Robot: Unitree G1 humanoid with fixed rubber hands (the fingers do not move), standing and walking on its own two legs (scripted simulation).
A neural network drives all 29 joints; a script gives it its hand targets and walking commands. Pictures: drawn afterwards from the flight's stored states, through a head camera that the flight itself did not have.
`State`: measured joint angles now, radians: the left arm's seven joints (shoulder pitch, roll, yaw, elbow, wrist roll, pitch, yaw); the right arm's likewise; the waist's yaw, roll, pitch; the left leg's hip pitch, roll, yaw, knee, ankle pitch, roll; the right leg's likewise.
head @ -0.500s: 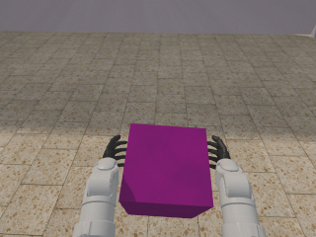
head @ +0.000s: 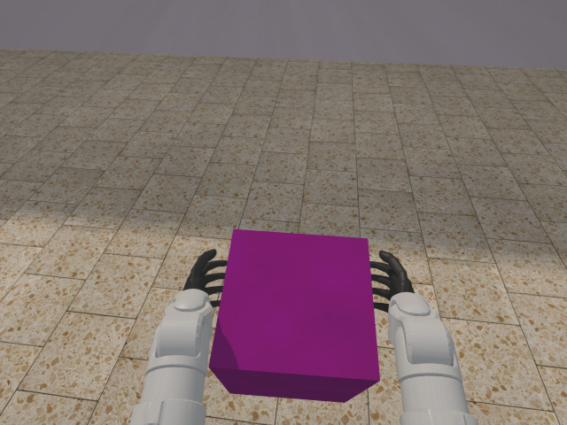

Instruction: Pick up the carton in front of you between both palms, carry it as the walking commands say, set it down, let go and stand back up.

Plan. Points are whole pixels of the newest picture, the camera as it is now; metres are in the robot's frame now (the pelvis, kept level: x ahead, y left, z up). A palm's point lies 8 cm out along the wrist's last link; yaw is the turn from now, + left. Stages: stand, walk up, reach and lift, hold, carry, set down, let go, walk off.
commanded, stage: hold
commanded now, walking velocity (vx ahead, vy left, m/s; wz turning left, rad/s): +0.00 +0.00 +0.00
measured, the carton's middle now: (293, 322) +0.30 +0.01 -0.06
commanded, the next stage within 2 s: set down in 0.76 s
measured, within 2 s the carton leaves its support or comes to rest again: neither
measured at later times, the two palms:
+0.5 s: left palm (213, 304) +0.27 +0.12 +0.05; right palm (422, 297) +0.28 -0.18 +0.04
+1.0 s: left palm (215, 290) +0.30 +0.12 +0.03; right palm (410, 285) +0.31 -0.17 +0.03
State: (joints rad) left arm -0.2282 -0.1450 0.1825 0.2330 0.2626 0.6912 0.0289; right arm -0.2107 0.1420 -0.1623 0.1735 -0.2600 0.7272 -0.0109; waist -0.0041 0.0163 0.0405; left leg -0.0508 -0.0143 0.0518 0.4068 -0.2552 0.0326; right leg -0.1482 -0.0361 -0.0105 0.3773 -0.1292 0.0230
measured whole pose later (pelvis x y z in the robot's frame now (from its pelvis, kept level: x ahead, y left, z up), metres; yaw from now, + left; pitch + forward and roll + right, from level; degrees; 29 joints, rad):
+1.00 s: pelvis +0.00 -0.03 +0.00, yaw +3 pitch -7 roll +0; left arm -0.41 -0.20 0.37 0.43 0.38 0.62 -0.02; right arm -0.41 0.20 -0.38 0.38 -0.38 0.66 0.02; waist -0.02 0.04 0.07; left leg -0.08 0.01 -0.04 0.47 -0.27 -0.01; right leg -0.15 -0.01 -0.08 0.43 -0.16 -0.02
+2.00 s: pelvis -0.07 -0.03 -0.23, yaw +3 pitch +46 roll +0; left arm -0.99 0.04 0.38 0.73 0.25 0.27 -0.01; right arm -0.84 0.20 -0.54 0.45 -0.26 0.30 -0.15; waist -0.05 0.04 -0.19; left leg -1.86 -0.04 -0.02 1.60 -0.54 0.00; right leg -1.94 -0.01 0.02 1.50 -0.37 0.02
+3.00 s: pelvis -0.09 -0.01 -0.38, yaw +0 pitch +47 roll -7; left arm -1.48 0.33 0.00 1.14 0.10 0.24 0.03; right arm -1.27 0.06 -0.71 0.78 -0.14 0.20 -0.12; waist -0.17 -0.04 0.11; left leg -2.32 -0.08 -0.05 2.13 -0.63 0.02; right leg -2.34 0.01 0.02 1.97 -0.45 0.10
